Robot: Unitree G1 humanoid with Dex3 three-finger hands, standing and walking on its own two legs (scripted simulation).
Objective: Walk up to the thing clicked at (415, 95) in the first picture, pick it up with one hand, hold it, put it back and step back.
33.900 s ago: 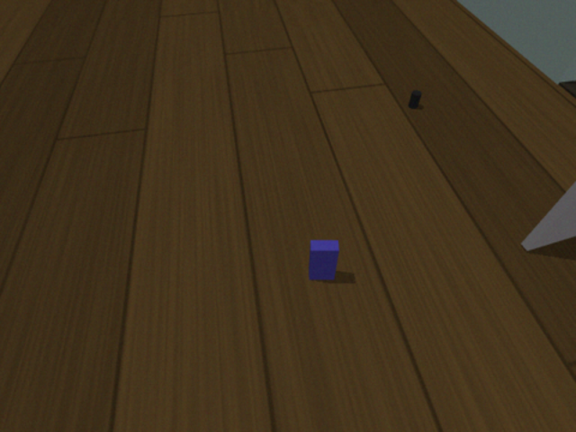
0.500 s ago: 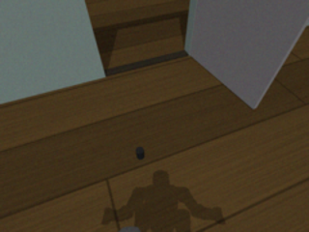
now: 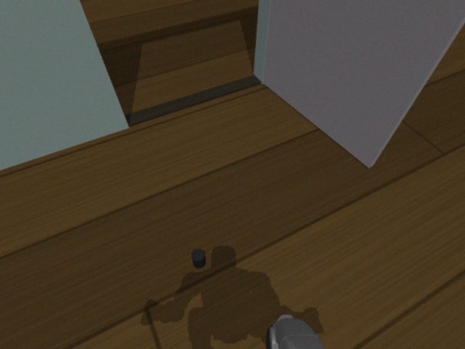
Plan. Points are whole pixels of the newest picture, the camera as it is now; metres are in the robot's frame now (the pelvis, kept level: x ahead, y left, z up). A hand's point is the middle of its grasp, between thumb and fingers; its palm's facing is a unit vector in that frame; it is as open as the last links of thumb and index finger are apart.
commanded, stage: walk up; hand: left
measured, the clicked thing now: (198, 258) +0.53 +0.15 -0.72
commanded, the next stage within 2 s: none
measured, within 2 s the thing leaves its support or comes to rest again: neither
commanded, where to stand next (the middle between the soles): +0.16 -0.04 m, yaw +2 degrees
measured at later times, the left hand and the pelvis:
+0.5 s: hand (128, 305) +0.22 +0.23 -0.17, palm faces +0.01 -0.95 -0.32, open 7.4 cm; pelvis +0.13 -0.03 -0.02, yaw +2 degrees
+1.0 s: hand out of the picture +0.13 +0.23 -0.15, palm faces +0.00 -0.90 -0.43, open 7.4 cm; pelvis +0.10 -0.05 -0.01, yaw +0 degrees
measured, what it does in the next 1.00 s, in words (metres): walks ahead: right foot, then left foot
